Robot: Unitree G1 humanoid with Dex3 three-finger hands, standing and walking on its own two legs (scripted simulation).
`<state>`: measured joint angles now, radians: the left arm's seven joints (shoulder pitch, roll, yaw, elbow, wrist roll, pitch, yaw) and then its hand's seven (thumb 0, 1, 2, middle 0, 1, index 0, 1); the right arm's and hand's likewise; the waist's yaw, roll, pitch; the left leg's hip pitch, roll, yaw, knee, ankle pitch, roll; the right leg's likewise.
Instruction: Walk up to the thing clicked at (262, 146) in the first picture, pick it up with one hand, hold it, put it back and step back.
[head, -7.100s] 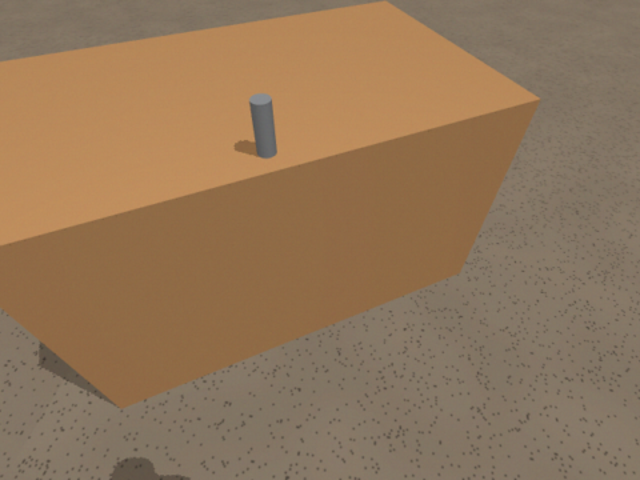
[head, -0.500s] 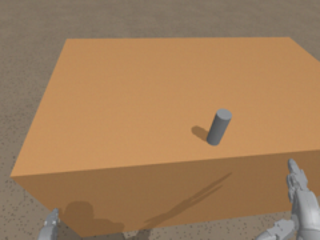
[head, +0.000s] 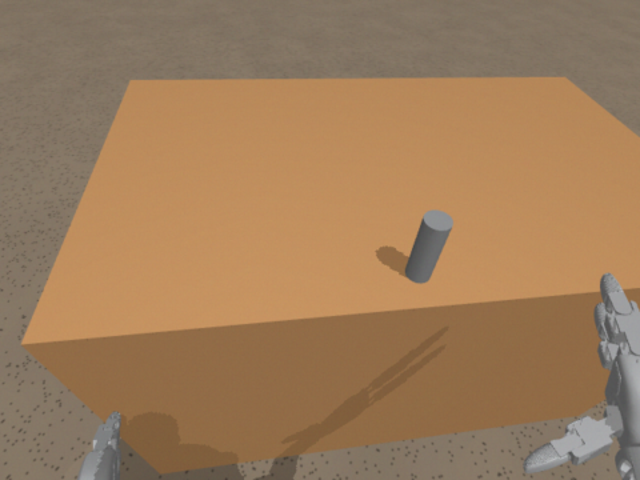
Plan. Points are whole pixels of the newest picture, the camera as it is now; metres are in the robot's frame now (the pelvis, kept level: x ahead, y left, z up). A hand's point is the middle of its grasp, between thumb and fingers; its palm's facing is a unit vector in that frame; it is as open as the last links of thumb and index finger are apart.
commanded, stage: rise first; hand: right
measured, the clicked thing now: (427, 248) +0.43 -0.18 +0.04
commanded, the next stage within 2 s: go down in 0.30 s
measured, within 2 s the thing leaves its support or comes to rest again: neither
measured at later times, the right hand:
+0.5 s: hand (578, 373) +0.19 -0.24 +0.12, palm faces +0.33 +0.84 -0.42, open 17.5 cm
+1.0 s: hand (595, 295) +0.27 -0.30 +0.14, palm faces +0.23 +0.95 -0.20, open 17.6 cm
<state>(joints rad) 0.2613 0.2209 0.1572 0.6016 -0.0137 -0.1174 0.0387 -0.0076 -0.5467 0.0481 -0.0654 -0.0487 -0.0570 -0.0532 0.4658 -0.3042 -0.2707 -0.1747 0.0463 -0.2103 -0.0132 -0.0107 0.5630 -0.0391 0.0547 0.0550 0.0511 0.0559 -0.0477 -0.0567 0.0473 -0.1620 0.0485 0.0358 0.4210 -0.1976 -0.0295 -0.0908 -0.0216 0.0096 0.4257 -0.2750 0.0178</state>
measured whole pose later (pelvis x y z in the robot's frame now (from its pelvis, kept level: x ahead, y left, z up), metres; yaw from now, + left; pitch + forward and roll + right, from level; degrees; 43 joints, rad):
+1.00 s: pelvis +0.01 +0.00 +0.00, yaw -1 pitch -1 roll +0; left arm 0.19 0.22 0.06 0.72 -0.02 -0.13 0.14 -0.01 -0.52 0.04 -0.06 -0.05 -0.06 -0.04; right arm 0.01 -0.45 -0.50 0.23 0.25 -0.13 0.35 -0.01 0.57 -0.05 0.04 0.05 0.05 0.05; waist -0.02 -0.04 -0.01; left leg -0.20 0.05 0.05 0.44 -0.21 -0.03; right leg -0.14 -0.02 0.03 0.45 -0.29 0.02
